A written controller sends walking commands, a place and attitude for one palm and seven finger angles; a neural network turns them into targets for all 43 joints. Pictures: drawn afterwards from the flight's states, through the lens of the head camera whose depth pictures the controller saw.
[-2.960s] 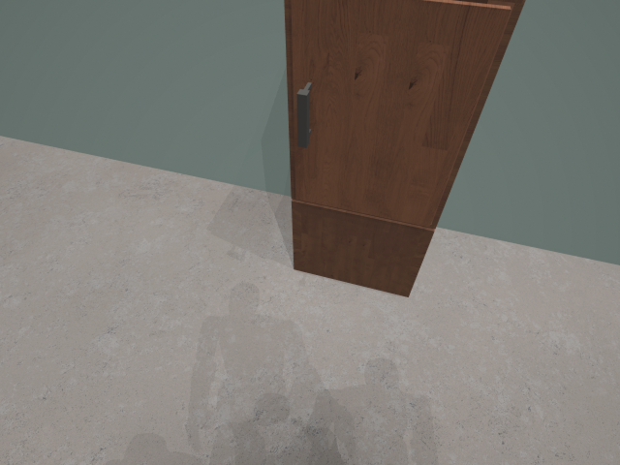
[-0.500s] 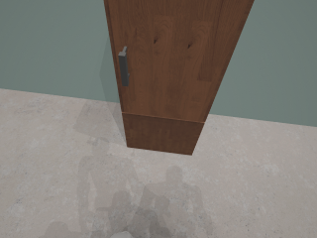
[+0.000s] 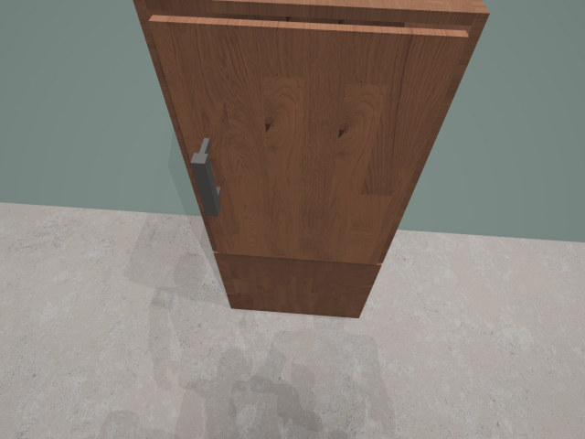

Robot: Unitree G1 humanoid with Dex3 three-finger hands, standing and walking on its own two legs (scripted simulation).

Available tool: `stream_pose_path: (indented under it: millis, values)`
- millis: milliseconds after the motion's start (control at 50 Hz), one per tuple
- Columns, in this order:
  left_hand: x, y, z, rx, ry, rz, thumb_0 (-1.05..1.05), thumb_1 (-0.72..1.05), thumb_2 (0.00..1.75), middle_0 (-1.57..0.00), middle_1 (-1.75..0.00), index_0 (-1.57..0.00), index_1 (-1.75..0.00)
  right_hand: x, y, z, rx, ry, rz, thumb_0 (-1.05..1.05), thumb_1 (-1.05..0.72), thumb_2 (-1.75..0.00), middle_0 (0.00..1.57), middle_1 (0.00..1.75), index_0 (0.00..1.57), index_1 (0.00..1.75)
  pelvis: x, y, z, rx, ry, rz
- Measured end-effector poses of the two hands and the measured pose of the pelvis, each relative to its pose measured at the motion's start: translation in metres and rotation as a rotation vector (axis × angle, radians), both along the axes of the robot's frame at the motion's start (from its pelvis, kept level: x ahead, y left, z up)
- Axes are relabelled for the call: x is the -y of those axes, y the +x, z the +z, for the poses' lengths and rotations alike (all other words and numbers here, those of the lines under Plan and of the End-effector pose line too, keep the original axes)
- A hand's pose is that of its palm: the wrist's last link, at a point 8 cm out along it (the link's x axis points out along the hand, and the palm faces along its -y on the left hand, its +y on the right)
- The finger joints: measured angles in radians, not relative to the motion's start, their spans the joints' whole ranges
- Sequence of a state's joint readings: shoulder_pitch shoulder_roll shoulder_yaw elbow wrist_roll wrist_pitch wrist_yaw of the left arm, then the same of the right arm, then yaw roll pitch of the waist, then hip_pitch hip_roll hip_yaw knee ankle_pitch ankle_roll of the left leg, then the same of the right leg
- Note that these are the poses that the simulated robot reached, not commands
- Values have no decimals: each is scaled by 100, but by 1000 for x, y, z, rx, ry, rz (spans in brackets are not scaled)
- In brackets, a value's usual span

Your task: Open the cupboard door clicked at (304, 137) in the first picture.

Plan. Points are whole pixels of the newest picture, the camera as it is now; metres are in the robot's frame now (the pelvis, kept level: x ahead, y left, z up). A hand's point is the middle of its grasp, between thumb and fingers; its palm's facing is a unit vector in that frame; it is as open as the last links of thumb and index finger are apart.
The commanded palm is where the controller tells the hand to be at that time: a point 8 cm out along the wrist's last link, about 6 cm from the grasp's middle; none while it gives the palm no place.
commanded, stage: come to a stop and stand still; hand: left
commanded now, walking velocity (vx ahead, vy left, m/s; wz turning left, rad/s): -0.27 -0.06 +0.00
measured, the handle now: (209, 178) +0.54 +0.19 -0.02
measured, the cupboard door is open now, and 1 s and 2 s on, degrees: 0 0 0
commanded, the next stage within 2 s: look again from close up in 1.48 s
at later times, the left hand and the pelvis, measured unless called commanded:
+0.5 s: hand out of the picture +0.03 +0.19 -0.17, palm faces +0.03 -0.97 -0.25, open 7.4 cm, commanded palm none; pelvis -0.01 -0.01 +0.00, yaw +1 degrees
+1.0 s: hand out of the picture -0.03 +0.25 -0.16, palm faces +0.01 -0.96 -0.29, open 7.4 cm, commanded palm none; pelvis -0.06 +0.03 +0.00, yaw -1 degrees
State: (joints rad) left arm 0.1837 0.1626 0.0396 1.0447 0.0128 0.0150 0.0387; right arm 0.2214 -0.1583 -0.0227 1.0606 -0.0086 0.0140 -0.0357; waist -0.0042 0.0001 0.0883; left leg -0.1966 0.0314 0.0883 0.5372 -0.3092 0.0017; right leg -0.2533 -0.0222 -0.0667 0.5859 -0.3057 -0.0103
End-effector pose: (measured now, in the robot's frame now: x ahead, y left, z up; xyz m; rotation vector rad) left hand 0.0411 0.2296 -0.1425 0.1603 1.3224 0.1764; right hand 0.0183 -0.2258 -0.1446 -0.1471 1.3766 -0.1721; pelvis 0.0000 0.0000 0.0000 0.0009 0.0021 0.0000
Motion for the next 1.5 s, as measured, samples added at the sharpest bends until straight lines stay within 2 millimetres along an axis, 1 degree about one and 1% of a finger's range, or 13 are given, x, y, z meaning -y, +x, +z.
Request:
stream_pose_path:
  millis: [120, 220, 300, 360, 460, 540, 680, 820, 900, 1000, 1120, 1300, 1500]
  values:
    - [-8, 22, 8, 10, 27, 7, 1, 91, 89, -20, -30, -20, -29, 9, 28, 4, 25, -23, 27, 0, -92, -89, 20, 30, 20, 30, 4, 6, 4, -4, -9, 8]
    - [-8, 31, 14, 57, 76, -5, 1, 91, 89, -20, -30, -20, -29, 32, 45, -6, 41, -18, 25, 0, -91, -89, 20, 30, 20, 30, 19, 11, -3, -7, 4, 12]
    - [-3, 21, 18, 42, 87, -6, 0, 91, 89, -20, -30, -20, -29, 46, 59, -3, 66, -35, 25, 0, -91, -89, 20, 30, 20, 30, 21, 7, 0, -4, 12, 17]
    - [0, 10, 20, 22, 77, -8, 0, 90, 89, -20, -30, -20, -29, 47, 67, 4, 97, -37, 39, 0, -91, -90, 20, 30, 20, 30, 20, 3, 5, -3, 19, 12]
    - [0, -9, 15, 9, 44, -9, 1, 90, 89, -20, -30, -20, -29, 34, 73, 14, 144, -30, 75, 0, -91, -90, 20, 30, 19, 30, 13, -4, 6, 1, 21, 16]
    - [-11, -16, 2, 56, 32, 3, 1, 90, 89, -21, -30, -21, -30, 21, 74, 15, 255, -52, 100, 0, -91, -90, 20, 30, 20, 30, -1, -7, -8, 8, -3, 32]
    - [-30, -22, 0, 139, 13, -25, 1, 90, 89, -20, -30, -20, -29, -12, 59, 22, 343, -38, 88, 0, -91, -90, 20, 30, 20, 30, -20, -23, -11, 46, -9, 0]
    - [-50, -38, 8, 154, 30, -54, 1, 90, 89, -20, -30, -20, -29, -31, 18, 19, 318, -4, 71, 0, -91, -89, 20, 30, 20, 30, -33, -45, -7, 54, -7, -9]
    - [-61, -54, 13, 135, 53, -57, 1, 90, 89, -20, -30, -20, -29, -26, -11, 15, 262, -9, 52, 0, -90, -89, 20, 30, 20, 30, -35, -54, -4, 57, -3, -11]
    - [-70, -74, 17, 93, 79, -56, 1, 90, 89, -20, -30, -20, -29, -8, -45, 13, 187, -38, 30, 0, -90, -89, 20, 30, 20, 30, -34, -63, -2, 61, 3, -11]
    - [-73, -93, 20, 52, 99, -54, 1, 90, 89, -20, -30, -20, -29, 19, -72, 14, 122, -80, 18, 0, -91, -89, 20, 30, 20, 30, -28, -71, 0, 61, 6, -7]
    - [-67, -94, 21, 44, 104, -68, 1, 90, 89, -20, -30, -20, -29, 49, -78, 21, 114, -127, 20, 0, -91, -90, 20, 30, 20, 30, -18, -77, 2, 58, 7, -8]
    - [-61, -70, 22, 98, 89, -86, 1, 90, 89, -21, -30, -21, -29, 51, -67, 24, 128, -127, 37, 0, -91, -90, 20, 30, 20, 30, -14, -79, 3, 55, 2, -2]
